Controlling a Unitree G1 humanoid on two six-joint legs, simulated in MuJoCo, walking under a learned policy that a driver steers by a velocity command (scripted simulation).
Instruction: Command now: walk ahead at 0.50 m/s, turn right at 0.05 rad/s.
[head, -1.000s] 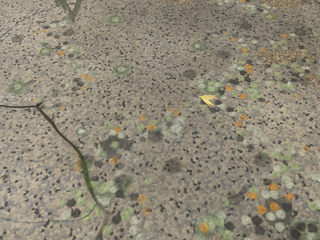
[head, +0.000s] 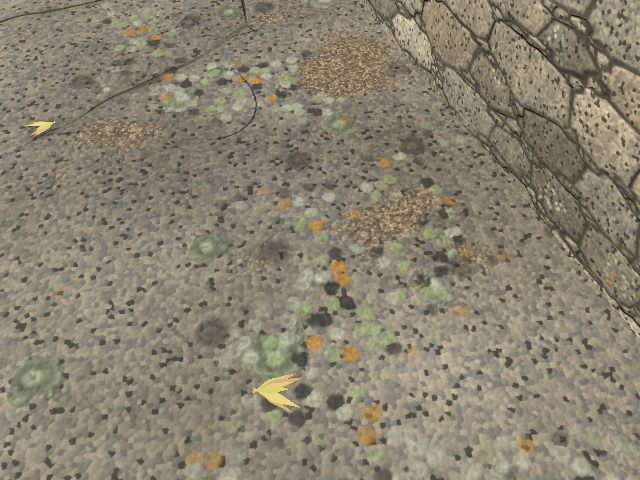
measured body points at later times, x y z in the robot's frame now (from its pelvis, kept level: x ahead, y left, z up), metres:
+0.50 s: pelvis +0.26 -0.03 +0.00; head +0.28 -0.04 +0.45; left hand +0.19 +0.22 -0.14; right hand +0.43 -0.26 -0.12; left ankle +0.42 +0.10 -0.70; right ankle +0.15 -0.10 -0.74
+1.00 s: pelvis +0.53 +0.01 +0.01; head +0.55 +0.01 +0.45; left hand +0.67 +0.25 -0.12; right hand +0.48 -0.24 -0.14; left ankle +0.46 +0.07 -0.74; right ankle +0.69 -0.14 -0.69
